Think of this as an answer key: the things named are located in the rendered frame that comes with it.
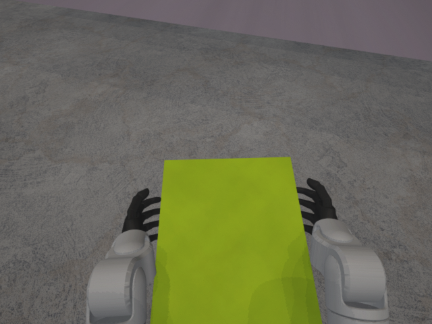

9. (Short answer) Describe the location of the right robot hand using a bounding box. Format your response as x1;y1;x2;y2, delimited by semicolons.
296;178;338;235

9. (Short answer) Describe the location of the right robot forearm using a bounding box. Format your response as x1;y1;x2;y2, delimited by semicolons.
310;218;389;324

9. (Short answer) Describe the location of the left robot forearm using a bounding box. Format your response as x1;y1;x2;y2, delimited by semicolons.
86;229;157;324

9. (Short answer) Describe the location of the carton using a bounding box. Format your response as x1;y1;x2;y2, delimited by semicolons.
150;157;322;324

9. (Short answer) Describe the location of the left robot hand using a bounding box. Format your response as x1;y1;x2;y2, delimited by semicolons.
122;188;161;242

